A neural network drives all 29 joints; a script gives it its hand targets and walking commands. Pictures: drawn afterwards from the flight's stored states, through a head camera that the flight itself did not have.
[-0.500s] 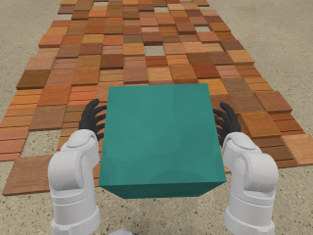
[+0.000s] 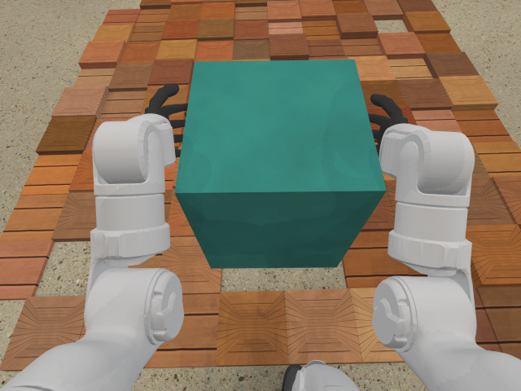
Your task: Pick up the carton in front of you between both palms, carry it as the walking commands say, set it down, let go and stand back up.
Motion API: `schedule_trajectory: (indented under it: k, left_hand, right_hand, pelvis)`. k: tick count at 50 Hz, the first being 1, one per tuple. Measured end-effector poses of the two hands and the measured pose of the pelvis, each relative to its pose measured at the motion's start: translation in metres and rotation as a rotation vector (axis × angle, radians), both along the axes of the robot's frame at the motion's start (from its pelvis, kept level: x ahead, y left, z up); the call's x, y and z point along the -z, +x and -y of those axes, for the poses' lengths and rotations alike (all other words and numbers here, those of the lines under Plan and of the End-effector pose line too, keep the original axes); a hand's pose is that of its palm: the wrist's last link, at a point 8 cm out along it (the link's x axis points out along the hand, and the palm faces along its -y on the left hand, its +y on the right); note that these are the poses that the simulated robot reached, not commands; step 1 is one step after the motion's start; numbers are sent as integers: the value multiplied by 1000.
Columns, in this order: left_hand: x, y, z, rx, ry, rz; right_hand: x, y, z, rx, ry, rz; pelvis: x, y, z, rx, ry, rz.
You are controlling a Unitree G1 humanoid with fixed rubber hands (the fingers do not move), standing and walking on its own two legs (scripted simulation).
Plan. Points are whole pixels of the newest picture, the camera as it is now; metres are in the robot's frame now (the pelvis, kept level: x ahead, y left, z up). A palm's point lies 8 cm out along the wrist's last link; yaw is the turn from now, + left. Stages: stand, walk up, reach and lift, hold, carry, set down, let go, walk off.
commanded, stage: carry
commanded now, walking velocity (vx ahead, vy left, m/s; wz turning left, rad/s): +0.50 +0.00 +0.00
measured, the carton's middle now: (274, 176) +0.39 +0.01 +0.09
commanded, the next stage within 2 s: none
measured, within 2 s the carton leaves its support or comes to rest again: neither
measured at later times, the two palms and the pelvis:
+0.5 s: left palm (216, 2) +0.74 +0.12 +0.17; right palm (376, 18) +0.69 -0.17 +0.16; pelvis +0.33 +0.02 +0.05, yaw -2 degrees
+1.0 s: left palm out of the picture +1.01 +0.10 +0.17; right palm out of the picture +1.01 -0.20 +0.17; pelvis +0.64 -0.05 +0.03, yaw -2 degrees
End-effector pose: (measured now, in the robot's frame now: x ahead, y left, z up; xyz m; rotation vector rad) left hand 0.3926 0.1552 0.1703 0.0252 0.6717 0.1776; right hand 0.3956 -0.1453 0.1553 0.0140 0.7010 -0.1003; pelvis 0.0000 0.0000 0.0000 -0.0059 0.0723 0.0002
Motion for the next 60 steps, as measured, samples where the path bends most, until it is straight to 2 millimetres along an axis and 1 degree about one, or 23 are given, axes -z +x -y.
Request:
schedule_trajectory:
  k: [3, 6, 9, 12, 14, 17, 19, 21, 24, 27, 30, 34, 37, 40, 41, 43, 48, 53, 56, 60]
  left_hand:
    - [18, 31, 0, -34, -21, -64]
    - [26, 62, -2, -70, -53, -60]
    - [23, 97, -3, -100, -75, 0]
    - [14, 137, -5, -105, -86, 66]
    - [8, 168, -6, -94, -88, 96]
    - [4, 225, -5, -48, -87, 115]
    - [6, 262, 2, 14, -108, 94]
    - [7, 293, 12, 58, -100, 48]
    - [2, 330, 28, 101, -102, -5]
    - [-10, 366, 42, 130, -109, 1]
    - [-26, 402, 52, 145, -119, 43]
    - [-46, 449, 58, 134, -108, 102]
    - [-56, 486, 61, 114, -86, 123]
    - [-59, 524, 64, 86, -53, 129]
    - [-57, 535, 64, 79, -38, 120]
    - [-47, 555, 63, 65, -17, 70]
    - [-13, 597, 56, 16, -28, -71]
    - [17, 646, 51, -11, -46, -113]
    - [30, 684, 50, -10, -53, -107]
    - [41, 746, 52, 31, -69, -72]
  right_hand:
    - [15, 39, 0, -2, 17, -66]
    - [19, 76, -1, 7, 37, -65]
    - [15, 113, -3, 20, 61, -8]
    - [8, 152, -5, 32, 79, 57]
    - [4, 180, -6, 38, 78, 88]
    - [-2, 224, -6, 61, 41, 111]
    - [-3, 249, 0, 85, 2, 93]
    - [-2, 267, 9, 114, -15, 49]
    - [-5, 289, 22, 149, 14, -1]
    - [-18, 315, 35, 191, 23, 7]
    - [-37, 349, 45, 208, 19, 50]
    - [-60, 405, 53, 180, 11, 106]
    - [-68, 451, 57, 137, 0, 124]
    - [-66, 500, 61, 80, -12, 129]
    - [-63, 515, 61, 63, -11, 120]
    - [-51, 541, 61, 38, -5, 70]
    - [-21, 597, 54, 8, 5, -72]
    - [6, 652, 49, 13, 18, -116]
    - [19, 688, 48, 24, 20, -110]
    - [27, 735, 50, 59, 0, -74]
  pelvis:
    - [-10, 33, 7, 1, 16, -13]
    - [-19, 67, 12, -1, 32, -24]
    - [-23, 106, 13, 3, 41, -33]
    - [-23, 149, 9, 14, 45, -35]
    - [-22, 181, 5, 19, 44, -36]
    - [-15, 233, -5, 31, 33, -22]
    - [-17, 261, -10, 32, 46, -13]
    - [-25, 285, -14, 32, 35, -17]
    - [-42, 319, -20, 36, 14, -28]
    - [-55, 353, -21, 47, -5, -36]
    - [-61, 388, -16, 51, -13, -43]
    - [-59, 440, -2, 50, 6, -37]
    - [-48, 486, 13, 47, 29, -22]
    - [-28, 534, 30, 35, 48, 2]
    - [-23, 547, 34, 36, 38, 2]
    - [-19, 567, 40, 38, 28, 1]
    - [-25, 617, 50, 35, 30, -17]
    - [-29, 674, 52, 38, 34, -28]
    - [-29, 714, 49, 40, 37, -31]
    - [-27, 773, 40, 45, 22, -7]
